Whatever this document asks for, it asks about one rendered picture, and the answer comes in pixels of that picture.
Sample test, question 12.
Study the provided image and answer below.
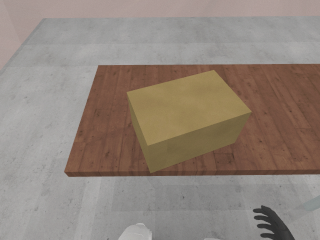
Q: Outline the carton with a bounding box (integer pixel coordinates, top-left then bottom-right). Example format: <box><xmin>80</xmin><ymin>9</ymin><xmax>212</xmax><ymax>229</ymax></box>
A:
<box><xmin>126</xmin><ymin>70</ymin><xmax>252</xmax><ymax>173</ymax></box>

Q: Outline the robot left thigh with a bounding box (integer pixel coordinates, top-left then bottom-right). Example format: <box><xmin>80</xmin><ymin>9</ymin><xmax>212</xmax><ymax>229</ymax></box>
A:
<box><xmin>118</xmin><ymin>224</ymin><xmax>152</xmax><ymax>240</ymax></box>

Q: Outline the robot right hand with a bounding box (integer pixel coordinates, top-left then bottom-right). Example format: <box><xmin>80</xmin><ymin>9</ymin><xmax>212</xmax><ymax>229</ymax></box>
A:
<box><xmin>253</xmin><ymin>205</ymin><xmax>295</xmax><ymax>240</ymax></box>

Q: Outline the table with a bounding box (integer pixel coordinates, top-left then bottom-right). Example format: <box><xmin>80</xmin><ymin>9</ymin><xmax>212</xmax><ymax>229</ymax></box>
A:
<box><xmin>64</xmin><ymin>64</ymin><xmax>320</xmax><ymax>211</ymax></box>

